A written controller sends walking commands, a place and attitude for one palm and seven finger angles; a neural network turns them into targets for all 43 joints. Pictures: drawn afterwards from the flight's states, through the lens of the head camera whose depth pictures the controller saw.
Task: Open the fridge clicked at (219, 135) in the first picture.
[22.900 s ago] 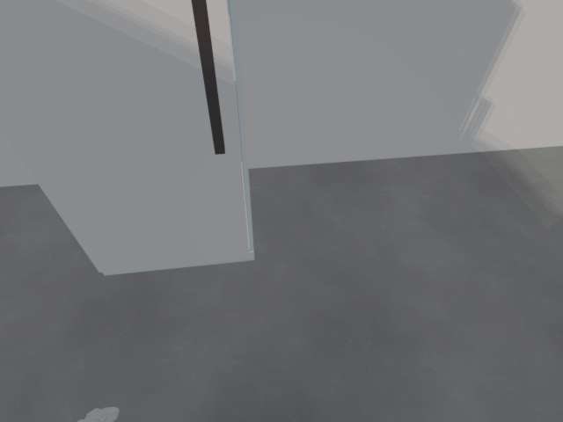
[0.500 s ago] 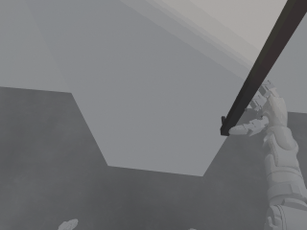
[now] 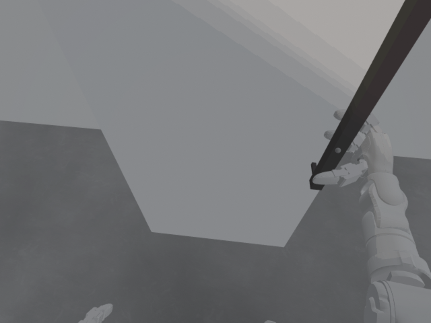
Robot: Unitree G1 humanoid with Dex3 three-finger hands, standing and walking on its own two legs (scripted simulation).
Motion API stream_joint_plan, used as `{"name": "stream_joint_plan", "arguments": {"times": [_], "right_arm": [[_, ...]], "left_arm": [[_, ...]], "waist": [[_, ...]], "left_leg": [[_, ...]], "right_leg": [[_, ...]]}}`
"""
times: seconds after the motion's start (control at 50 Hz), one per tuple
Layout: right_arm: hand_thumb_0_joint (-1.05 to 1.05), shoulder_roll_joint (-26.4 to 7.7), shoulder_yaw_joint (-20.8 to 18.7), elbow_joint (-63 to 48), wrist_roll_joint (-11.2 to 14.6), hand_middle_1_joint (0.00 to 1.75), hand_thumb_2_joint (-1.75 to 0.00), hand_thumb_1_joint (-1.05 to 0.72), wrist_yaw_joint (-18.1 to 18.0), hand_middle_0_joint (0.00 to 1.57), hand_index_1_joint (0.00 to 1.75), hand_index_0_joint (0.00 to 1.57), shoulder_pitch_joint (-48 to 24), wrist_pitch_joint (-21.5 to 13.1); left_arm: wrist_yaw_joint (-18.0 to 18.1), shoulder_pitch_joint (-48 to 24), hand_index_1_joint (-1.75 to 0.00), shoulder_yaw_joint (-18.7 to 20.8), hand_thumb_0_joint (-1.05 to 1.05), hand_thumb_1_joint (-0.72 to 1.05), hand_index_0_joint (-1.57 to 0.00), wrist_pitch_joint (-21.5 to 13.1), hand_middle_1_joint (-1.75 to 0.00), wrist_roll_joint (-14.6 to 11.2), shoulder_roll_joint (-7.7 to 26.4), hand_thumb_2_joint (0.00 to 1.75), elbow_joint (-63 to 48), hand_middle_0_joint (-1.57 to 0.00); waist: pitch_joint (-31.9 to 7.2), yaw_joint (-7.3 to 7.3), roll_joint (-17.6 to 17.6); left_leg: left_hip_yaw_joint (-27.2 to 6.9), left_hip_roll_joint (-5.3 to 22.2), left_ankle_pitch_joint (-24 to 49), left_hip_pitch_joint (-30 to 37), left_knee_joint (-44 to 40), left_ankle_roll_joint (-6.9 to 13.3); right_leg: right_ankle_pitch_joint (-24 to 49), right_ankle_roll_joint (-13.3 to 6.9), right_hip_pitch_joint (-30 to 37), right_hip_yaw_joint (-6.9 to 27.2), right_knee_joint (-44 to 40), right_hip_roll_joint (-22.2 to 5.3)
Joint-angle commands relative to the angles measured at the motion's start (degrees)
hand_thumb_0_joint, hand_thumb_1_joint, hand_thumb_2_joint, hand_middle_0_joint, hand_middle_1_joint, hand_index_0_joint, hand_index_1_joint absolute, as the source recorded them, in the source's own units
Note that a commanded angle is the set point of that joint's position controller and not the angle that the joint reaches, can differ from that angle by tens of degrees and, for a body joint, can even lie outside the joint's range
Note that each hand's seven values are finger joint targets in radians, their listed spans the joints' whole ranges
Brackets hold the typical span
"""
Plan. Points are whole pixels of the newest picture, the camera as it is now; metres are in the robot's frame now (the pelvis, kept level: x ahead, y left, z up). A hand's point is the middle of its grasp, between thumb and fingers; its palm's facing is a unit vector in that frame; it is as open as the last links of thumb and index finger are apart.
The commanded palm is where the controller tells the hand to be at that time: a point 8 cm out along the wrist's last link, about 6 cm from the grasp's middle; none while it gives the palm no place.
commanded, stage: slide the fingers in behind the handle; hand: right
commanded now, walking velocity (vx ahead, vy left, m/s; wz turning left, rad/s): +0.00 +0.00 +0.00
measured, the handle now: (351, 108) +0.48 -0.18 +0.16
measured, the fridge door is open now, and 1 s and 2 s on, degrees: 0 0 0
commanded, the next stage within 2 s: grip the handle and tug to test in 0.22 s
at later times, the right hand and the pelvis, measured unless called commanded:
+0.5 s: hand (340, 151) +0.43 -0.17 +0.10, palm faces -0.01 +1.00 +0.00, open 13.3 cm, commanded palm +0.40 -0.22 +0.10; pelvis +0.00 -0.01 +0.00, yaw +0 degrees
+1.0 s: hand (337, 152) +0.42 -0.17 +0.10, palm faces -0.01 +1.00 +0.00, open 6.6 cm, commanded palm +0.39 -0.22 +0.10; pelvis +0.00 +0.00 +0.00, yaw +0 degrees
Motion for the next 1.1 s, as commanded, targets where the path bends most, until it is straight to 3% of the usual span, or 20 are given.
{"name": "stream_joint_plan", "arguments": {"times": [0.0, 0.04, 0.18, 0.26, 0.28, 0.3, 0.32, 0.38, 0.46, 0.58, 0.64, 0.66, 0.78, 0.8, 0.86, 0.88, 0.9, 0.98, 1.06, 1.08], "right_arm": [[0.00, -13.50, -4.10, -12.75, 1.08, 1.20, -0.30, 0.50, 0.17, 0.30, 1.20, 0.30, -24.71, -4.00], [0.00, -11.26, -2.22, -15.08, 1.24, 1.20, -0.30, 0.50, 0.42, 0.30, 1.20, 0.30, -24.11, -4.66], [0.00, -11.36, -1.88, -12.75, 1.13, 1.20, -0.30, 0.50, 0.47, 0.30, 1.20, 0.30, -23.82, -3.95], [0.00, -10.71, -1.76, -14.60, 1.07, 1.20, -0.30, 0.50, 0.19, 0.30, 1.20, 0.30, -23.87, -3.78], [0.00, -12.08, -3.24, -15.73, 1.24, 1.20, -0.30, 0.50, -0.08, 0.30, 1.20, 0.30, -22.42, -4.26], [0.00, -12.47, -3.56, -16.56, 1.14, 1.20, -0.30, 0.50, -0.08, 0.30, 1.20, 0.30, -21.59, -4.49], [0.00, -10.39, -2.06, -16.77, 1.28, 1.21, -0.32, 0.45, -0.07, 0.30, 1.21, 0.30, -20.67, -4.45], [0.00, -10.54, -2.24, -15.60, 1.46, 1.23, -0.38, 0.31, -0.09, 0.32, 1.23, 0.32, -19.63, -4.34], [0.00, -9.04, -0.42, -15.05, 1.01, 1.25, -0.46, 0.13, -0.15, 0.34, 1.25, 0.34, -22.30, -2.97], [0.00, -8.51, -0.11, -17.04, 0.96, 1.29, -0.58, -0.15, -1.02, 0.37, 1.29, 0.37, -23.19, -4.00], [0.00, -10.19, -1.72, -17.42, 0.80, 1.31, -0.64, -0.29, -1.34, 0.38, 1.31, 0.38, -23.35, -4.59], [0.00, -8.25, -0.06, -16.32, 0.70, 1.32, -0.66, -0.34, -1.18, 0.39, 1.32, 0.39, -22.05, -4.40], [0.00, -11.17, -2.67, -14.83, 0.57, 1.36, -0.78, -0.62, -1.43, 0.42, 1.36, 0.42, -20.60, -3.43], [0.00, -11.30, -3.11, -16.04, 0.68, 1.37, -0.80, -0.67, -1.32, 0.43, 1.37, 0.43, -20.20, -3.61], [0.00, -8.82, -0.68, -17.43, 0.93, 1.39, -0.86, -0.81, -0.90, 0.44, 1.39, 0.44, -20.77, -3.93], [0.00, -8.28, -0.50, -18.18, 1.27, 1.39, -0.88, -0.85, -0.91, 0.44, 1.39, 0.44, -20.25, -4.26], [0.00, -9.68, -1.71, -17.68, 1.25, 1.40, -0.90, -0.90, -0.82, 0.45, 1.40, 0.45, -19.65, -4.22], [0.00, -10.73, -1.95, -15.97, 1.23, 1.40, -0.90, -0.90, -0.57, 0.45, 1.40, 0.45, -20.35, -4.05], [0.00, -11.29, -2.63, -15.54, 0.91, 1.40, -0.90, -0.90, -0.81, 0.45, 1.40, 0.45, -20.96, -3.94], [0.00, -12.51, -3.55, -15.27, 0.85, 1.40, -0.90, -0.90, -0.96, 0.45, 1.40, 0.45, -19.77, -4.04]], "left_arm": [[1.06, 2.16, -0.30, 3.28, 0.00, 0.90, -0.20, -2.17, -0.30, 0.08, 8.64, 0.90, -5.74, -0.20], [0.88, 1.82, -0.30, 3.32, 0.00, 0.90, -0.20, -2.32, -0.30, 0.00, 8.25, 0.90, -6.12, -0.20], [0.96, 2.51, -0.30, 3.32, 0.00, 0.90, -0.20, -2.08, -0.30, 0.08, 8.70, 0.90, -5.34, -0.20], [0.82, 2.11, -0.30, 3.40, 0.00, 0.90, -0.20, -2.24, -0.30, 0.08, 8.39, 0.90, -5.65, -0.20], [0.80, 2.53, -0.30, 3.56, 0.00, 0.90, -0.20, -2.28, -0.30, 0.31, 8.57, 0.90, -5.81, -0.20], [0.76, 2.20, -0.30, 3.49, 0.00, 0.90, -0.20, -2.33, -0.30, 0.15, 8.59, 0.90, -6.00, -0.20], [0.61, 2.07, -0.30, 3.49, 0.00, 0.90, -0.20, -2.40, -0.30, 0.21, 8.25, 0.90, -6.02, -0.20], [0.58, 2.31, -0.30, 3.57, 0.00, 0.90, -0.20, -2.38, -0.30, 0.21, 8.53, 0.90, -5.84, -0.20], [0.59, 1.69, -0.30, 3.46, 0.00, 0.90, -0.20, -2.16, -0.30, 0.01, 8.55, 0.90, -5.80, -0.20], [0.66, 1.77, -0.30, 3.33, 0.00, 0.90, -0.20, -2.61, -0.30, 0.28, 8.41, 0.90, -5.92, -0.20], [0.65, 1.68, -0.30, 3.40, 0.00, 0.90, -0.20, -2.79, -0.30, 0.25, 8.47, 0.90, -5.53, -0.20], [0.54, 1.42, -0.30, 3.32, 0.00, 0.90, -0.20, -2.82, -0.30, 0.23, 8.24, 0.90, -5.57, -0.20], [0.56, 1.74, -0.30, 3.38, 0.00, 0.90, -0.20, -2.42, -0.30, 0.36, 8.57, 0.90, -5.71, -0.20], [0.51, 1.33, -0.30, 3.30, 0.00, 0.90, -0.20, -2.44, -0.30, 0.27, 8.47, 0.90, -6.17, -0.20], [0.49, 0.83, -0.30, 3.29, 0.00, 0.90, -0.20, -2.51, -0.30, 0.14, 8.03, 0.90, -6.27, -0.20], [0.41, 1.23, -0.30, 3.32, 0.00, 0.90, -0.20, -2.63, -0.30, 0.27, 8.09, 0.90, -6.40, -0.20], [0.46, 0.94, -0.30, 3.43, 0.00, 0.90, -0.20, -2.62, -0.30, 0.08, 8.27, 0.90, -6.23, -0.20], [0.82, 1.10, -0.30, 3.25, 0.00, 0.90, -0.20, -2.34, -0.30, 0.13, 8.40, 0.90, -6.07, -0.20], [0.86, 1.19, -0.30, 3.27, 0.00, 0.90, -0.20, -2.38, -0.30, 0.24, 8.29, 0.90, -5.67, -0.20], [0.92, 1.52, -0.30, 3.27, 0.00, 0.90, -0.20, -2.21, -0.30, 0.33, 8.51, 0.90, -5.74, -0.20]], "waist": [[-19.21, 0.12, 1.51], [-20.27, 0.02, -1.79], [-17.02, 0.98, 0.89], [-19.49, 0.15, -2.55], [-20.74, -0.38, -0.93], [-22.04, -0.72, -2.51], [-21.59, -0.42, -1.88], [-18.82, -0.03, 1.29], [-16.54, 0.55, -0.16], [-18.49, 0.59, -0.71], [-20.33, -0.10, -1.68], [-19.32, 0.17, -1.23], [-18.50, -0.33, 1.33], [-19.96, -0.91, 0.00], [-18.57, -0.22, -1.25], [-18.85, -0.11, 0.07], [-18.58, -0.30, -0.03], [-16.20, 0.04, 1.59], [-17.66, -0.40, -0.50], [-17.70, -0.51, 1.46]], "left_leg": [[-3.41, -2.65, 19.64, 1.79, -6.72, -0.35], [-3.24, -2.76, 20.14, 1.19, -6.52, -0.12], [-2.67, -2.97, 18.53, 0.15, -6.73, -0.05], [-2.46, -3.01, 19.29, -0.12, -6.25, 0.16], [-2.38, -3.10, 20.49, 1.41, -5.93, 0.31], [-2.55, -3.01, 21.65, 1.33, -5.60, 0.30], [-2.19, -3.13, 21.66, 1.20, -5.60, 0.22], [-2.12, -3.30, 20.60, 1.34, -6.15, 0.18], [-1.94, -3.13, 18.39, -0.92, -6.51, 0.09], [-1.84, -3.22, 17.40, -1.14, -6.36, 0.31], [-1.97, -3.13, 18.43, -0.54, -5.88, 0.38], [-1.82, -3.19, 17.95, -0.95, -6.07, 0.30], [-2.40, -2.98, 19.38, 1.67, -6.52, 0.16], [-2.57, -2.83, 20.44, 2.16, -6.33, 0.13], [-2.26, -3.04, 19.71, 1.05, -6.50, 0.15], [-2.22, -3.15, 19.94, 1.55, -6.53, 0.20], [-2.60, -3.13, 19.81, 1.29, -6.81, 0.03], [-3.01, -2.87, 18.73, 2.13, -7.53, -0.05], [-2.87, -2.83, 18.80, 1.47, -7.05, 0.02], [-2.96, -2.83, 19.14, 2.55, -7.16, 0.04]], "right_leg": [[10.59, -2.08, 16.44, 3.07, -4.24, 3.75], [11.74, -1.84, 18.55, 2.98, -4.13, 3.79], [10.70, -1.98, 16.98, 3.52, -4.14, 3.60], [12.44, -1.59, 19.62, 3.59, -4.22, 3.56], [13.97, -1.73, 19.53, 3.70, -3.83, 3.52], [15.20, -1.54, 20.51, 3.69, -3.97, 3.45], [15.37, -1.51, 20.76, 3.58, -3.89, 3.40], [13.72, -1.72, 18.68, 3.57, -3.97, 3.35], [11.57, -1.54, 18.66, 3.89, -4.82, 3.32], [12.16, -1.51, 20.51, 4.31, -4.49, 3.19], [13.06, -1.21, 21.19, 4.45, -4.50, 3.20], [12.55, -1.20, 21.05, 4.34, -4.59, 3.21], [12.12, -1.71, 18.12, 3.63, -4.50, 3.53], [12.91, -1.60, 18.72, 3.47, -4.77, 3.64], [12.47, -1.43, 19.52, 3.38, -4.81, 3.50], [12.87, -1.70, 19.41, 3.47, -4.49, 3.57], [12.06, -1.66, 18.95, 3.27, -4.60, 3.53], [9.90, -1.96, 16.56, 3.03, -4.93, 3.79], [10.69, -1.67, 17.99, 3.33, -4.99, 3.73], [10.92, -1.92, 17.16, 3.23, -4.81, 3.78]]}}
